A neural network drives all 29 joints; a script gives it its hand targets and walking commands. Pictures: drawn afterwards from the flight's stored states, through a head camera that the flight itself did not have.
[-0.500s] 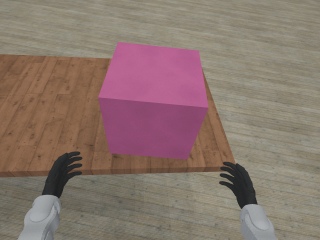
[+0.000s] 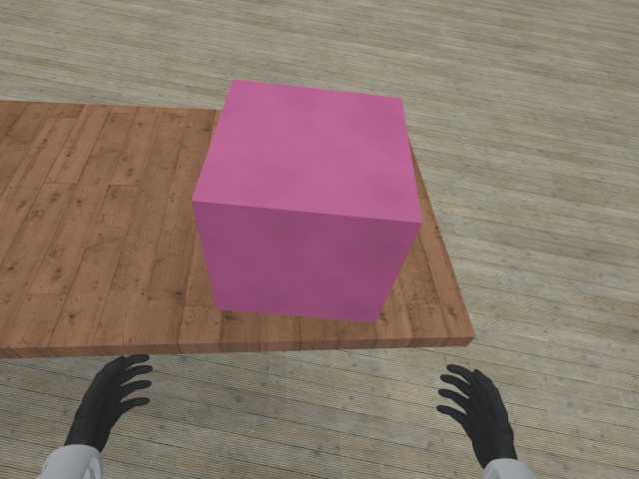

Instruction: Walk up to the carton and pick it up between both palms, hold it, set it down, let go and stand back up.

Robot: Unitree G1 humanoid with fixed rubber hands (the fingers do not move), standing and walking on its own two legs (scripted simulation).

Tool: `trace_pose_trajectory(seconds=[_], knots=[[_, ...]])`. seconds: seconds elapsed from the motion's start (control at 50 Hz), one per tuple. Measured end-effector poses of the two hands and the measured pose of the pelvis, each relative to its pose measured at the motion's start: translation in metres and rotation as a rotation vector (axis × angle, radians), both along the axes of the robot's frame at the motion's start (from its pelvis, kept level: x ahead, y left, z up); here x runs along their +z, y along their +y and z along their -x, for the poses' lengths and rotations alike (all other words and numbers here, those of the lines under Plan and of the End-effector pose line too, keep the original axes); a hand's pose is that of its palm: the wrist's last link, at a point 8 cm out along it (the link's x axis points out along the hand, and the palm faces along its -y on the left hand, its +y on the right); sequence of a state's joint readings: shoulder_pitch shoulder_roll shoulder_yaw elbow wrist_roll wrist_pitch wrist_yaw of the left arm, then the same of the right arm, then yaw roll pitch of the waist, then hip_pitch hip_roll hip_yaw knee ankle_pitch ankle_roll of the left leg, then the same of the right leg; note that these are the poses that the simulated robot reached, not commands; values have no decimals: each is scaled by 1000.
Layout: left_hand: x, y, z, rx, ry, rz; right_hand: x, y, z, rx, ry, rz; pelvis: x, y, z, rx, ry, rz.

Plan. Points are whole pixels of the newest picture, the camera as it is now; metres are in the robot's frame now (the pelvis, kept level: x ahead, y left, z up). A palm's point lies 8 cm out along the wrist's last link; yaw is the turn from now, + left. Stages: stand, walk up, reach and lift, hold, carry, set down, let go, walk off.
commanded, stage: set down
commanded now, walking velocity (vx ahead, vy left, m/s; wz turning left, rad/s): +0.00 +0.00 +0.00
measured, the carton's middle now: (307, 206) +0.50 +0.01 +0.02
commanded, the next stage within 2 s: let go in 1.14 s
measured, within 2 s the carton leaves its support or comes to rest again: neither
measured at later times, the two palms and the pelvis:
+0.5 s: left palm (101, 448) +0.17 +0.25 -0.06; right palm (485, 448) +0.16 -0.21 -0.04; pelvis +0.01 +0.00 +0.00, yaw +0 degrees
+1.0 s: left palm (107, 463) +0.16 +0.24 -0.08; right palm (486, 454) +0.16 -0.22 -0.06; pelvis +0.01 +0.00 +0.00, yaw +0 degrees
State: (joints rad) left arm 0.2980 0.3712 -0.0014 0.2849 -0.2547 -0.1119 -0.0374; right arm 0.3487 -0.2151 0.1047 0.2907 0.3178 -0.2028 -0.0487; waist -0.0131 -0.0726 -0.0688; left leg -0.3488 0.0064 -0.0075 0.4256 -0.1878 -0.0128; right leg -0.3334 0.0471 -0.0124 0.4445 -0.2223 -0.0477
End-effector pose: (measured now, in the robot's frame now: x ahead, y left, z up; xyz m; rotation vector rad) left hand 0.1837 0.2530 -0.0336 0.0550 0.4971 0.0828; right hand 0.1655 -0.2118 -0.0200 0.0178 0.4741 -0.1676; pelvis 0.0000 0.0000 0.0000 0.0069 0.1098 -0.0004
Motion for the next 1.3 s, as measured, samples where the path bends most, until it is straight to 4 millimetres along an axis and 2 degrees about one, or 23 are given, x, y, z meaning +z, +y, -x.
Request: trace_pose_trajectory(seconds=[0.26,0.68,0.92,1.1,1.3], knots=[[-7,-3,-1,2,75,-18,-3,2,-9,-4,2,-17,2,2,-11,0,2,2],[-36,-7,28,20,256,-26,-30,-5,13,11,139,27,2,2,-9,0,-14,2],[-42,-8,25,21,305,-47,-38,-11,6,27,178,51,2,2,-12,0,-9,2],[-51,-9,29,21,371,-57,-49,-13,9,29,240,63,2,1,-16,0,-4,1],[-52,-11,26,11,374,-75,-54,-14,7,38,241,66,2,2,-17,0,-3,2]])
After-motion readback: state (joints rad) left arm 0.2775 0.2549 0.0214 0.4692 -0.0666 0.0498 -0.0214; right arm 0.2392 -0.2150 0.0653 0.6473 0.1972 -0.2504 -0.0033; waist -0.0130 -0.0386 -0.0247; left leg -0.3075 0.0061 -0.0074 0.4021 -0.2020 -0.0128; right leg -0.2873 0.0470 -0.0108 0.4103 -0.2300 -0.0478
